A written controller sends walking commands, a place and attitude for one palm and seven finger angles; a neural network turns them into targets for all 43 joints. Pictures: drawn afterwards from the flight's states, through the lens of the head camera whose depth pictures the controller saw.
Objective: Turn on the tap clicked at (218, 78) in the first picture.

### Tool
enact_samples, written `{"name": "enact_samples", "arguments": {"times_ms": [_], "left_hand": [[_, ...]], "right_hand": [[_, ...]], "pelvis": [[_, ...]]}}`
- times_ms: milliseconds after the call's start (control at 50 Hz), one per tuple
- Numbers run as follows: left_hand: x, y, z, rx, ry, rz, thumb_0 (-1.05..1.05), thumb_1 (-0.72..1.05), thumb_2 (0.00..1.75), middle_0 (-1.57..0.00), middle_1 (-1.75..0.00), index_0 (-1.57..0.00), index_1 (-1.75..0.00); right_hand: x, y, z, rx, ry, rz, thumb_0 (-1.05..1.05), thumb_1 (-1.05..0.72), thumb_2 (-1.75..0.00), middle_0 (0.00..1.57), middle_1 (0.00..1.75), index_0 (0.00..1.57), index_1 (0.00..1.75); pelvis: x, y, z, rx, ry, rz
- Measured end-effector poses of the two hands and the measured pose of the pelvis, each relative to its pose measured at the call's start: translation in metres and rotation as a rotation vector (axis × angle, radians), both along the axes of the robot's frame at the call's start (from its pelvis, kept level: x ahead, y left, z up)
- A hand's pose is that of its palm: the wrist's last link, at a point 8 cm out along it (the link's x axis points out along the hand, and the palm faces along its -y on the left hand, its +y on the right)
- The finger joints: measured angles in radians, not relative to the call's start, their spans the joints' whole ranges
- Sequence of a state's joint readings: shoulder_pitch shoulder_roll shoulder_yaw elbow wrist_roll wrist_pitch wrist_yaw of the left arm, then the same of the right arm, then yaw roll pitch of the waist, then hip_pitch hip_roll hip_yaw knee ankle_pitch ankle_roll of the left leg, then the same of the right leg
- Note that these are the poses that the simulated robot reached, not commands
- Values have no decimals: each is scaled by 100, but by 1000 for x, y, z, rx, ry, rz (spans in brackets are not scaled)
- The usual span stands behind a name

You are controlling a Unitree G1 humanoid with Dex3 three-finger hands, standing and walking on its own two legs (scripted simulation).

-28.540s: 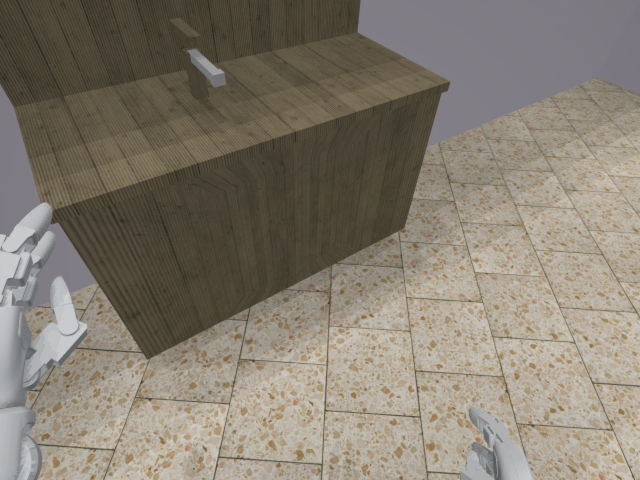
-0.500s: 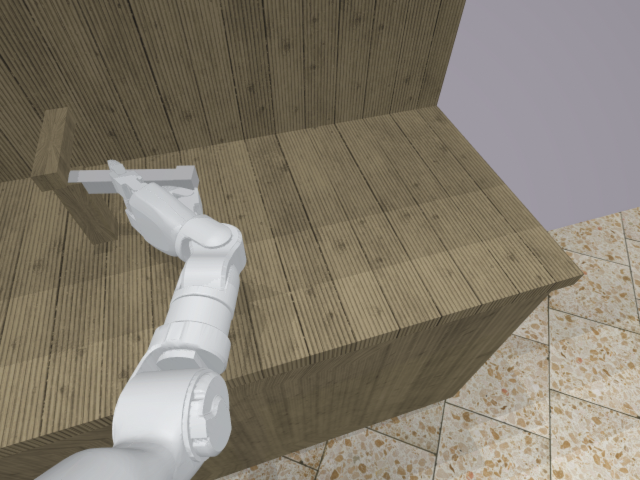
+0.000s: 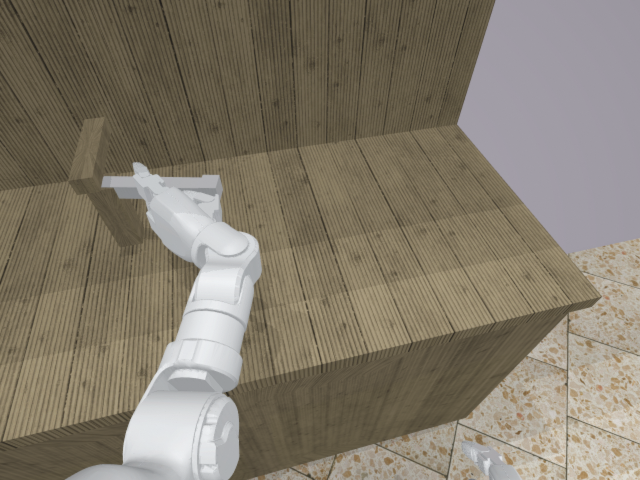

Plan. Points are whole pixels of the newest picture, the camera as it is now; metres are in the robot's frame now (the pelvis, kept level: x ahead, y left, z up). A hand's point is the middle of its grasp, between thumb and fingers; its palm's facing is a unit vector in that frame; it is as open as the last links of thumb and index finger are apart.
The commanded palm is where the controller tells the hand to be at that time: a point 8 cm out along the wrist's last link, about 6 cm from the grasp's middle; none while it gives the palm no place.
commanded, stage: lift the hand up off the lever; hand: left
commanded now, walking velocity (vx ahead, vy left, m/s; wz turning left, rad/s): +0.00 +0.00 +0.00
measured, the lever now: (211, 188) +0.48 +0.18 +0.10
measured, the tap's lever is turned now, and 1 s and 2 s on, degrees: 75 75 75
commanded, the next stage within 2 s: draw the hand back beside the body in 1.52 s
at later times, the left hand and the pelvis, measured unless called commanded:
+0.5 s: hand (205, 194) +0.42 +0.16 +0.15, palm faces +0.78 -0.61 -0.10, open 7.8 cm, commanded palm +0.36 +0.17 +0.14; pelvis -0.01 -0.01 +0.01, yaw +0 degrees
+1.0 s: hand (193, 187) +0.41 +0.17 +0.17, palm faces +0.77 -0.64 -0.06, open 7.8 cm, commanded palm +0.35 +0.17 +0.16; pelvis -0.01 +0.00 +0.01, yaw +0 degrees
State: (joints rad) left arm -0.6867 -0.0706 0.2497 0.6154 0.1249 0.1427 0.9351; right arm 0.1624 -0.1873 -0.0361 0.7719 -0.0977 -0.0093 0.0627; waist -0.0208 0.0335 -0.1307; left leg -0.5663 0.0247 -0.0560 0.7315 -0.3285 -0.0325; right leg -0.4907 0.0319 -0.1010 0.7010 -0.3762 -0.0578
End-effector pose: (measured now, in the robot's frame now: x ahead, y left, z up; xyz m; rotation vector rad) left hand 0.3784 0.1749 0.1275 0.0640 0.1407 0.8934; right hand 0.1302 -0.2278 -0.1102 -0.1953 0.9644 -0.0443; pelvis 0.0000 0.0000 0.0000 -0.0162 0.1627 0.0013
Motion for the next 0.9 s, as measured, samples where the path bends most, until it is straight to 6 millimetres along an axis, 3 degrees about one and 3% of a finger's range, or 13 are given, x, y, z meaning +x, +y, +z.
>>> {"name": "enact_samples", "arguments": {"times_ms": [220, 540, 680, 900], "left_hand": [[-5, -6, 14, -3, -4, -3, 2, 90, 90, -15, -15, -15, -15], [-13, 3, 28, -4, -31, 6, 2, 90, 90, -15, -15, -15, -15], [-17, 0, 29, -30, -19, -2, 2, 90, 90, -15, -15, -15, -15], [-23, 13, 41, -22, -42, 9, 2, 90, 90, -15, -15, -15, -15]], "right_hand": [[-5, -2, 0, 10, -1, -4, 1, -91, -90, 20, 30, 20, 30], [-20, -20, 4, -25, -3, -31, 1, -91, -90, 20, 30, 20, 30], [-16, -16, 8, -17, -25, -34, 1, -91, -90, 20, 30, 20, 30], [-4, -4, 15, -4, -65, -13, 1, -91, -90, 20, 30, 20, 30]], "pelvis": [[-4, -5, 3, 6, -19, 1], [-12, -10, 6, 7, -40, 3], [-12, -9, 9, 9, -54, -2], [-14, -5, 10, 7, -72, -1]]}}
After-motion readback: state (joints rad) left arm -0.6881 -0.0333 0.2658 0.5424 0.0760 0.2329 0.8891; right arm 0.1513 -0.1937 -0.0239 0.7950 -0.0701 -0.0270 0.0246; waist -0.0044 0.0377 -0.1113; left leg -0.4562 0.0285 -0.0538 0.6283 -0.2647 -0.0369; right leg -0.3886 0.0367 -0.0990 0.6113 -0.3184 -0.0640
